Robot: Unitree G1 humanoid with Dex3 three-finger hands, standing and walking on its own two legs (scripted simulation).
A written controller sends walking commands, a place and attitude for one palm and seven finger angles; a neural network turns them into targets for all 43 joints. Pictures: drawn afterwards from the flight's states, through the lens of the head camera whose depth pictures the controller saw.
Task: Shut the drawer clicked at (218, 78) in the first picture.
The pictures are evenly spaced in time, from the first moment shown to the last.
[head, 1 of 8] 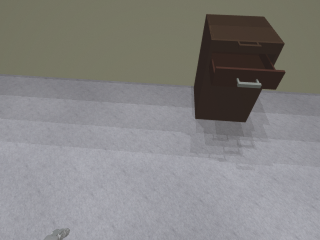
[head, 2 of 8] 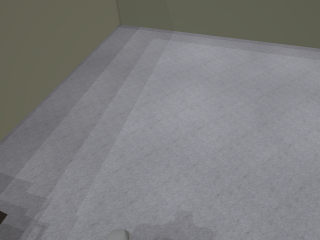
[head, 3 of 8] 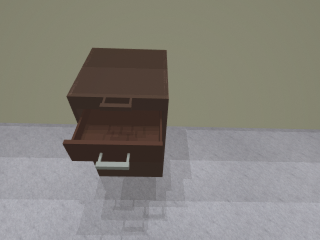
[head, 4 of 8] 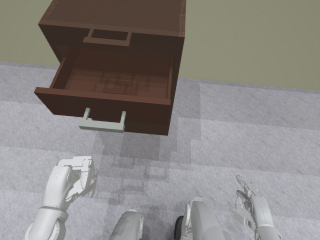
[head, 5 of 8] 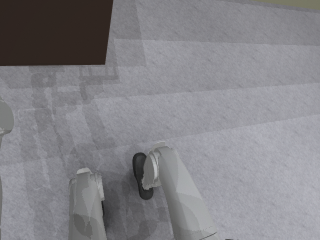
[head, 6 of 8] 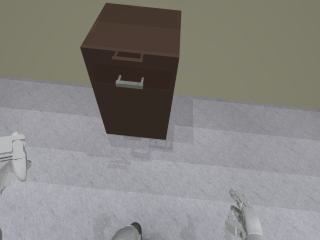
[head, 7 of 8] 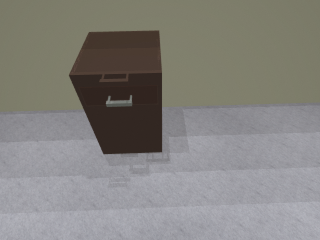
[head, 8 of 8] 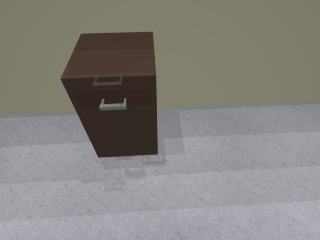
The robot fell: no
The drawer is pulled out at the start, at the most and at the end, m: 0.19 0.19 0.00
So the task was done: yes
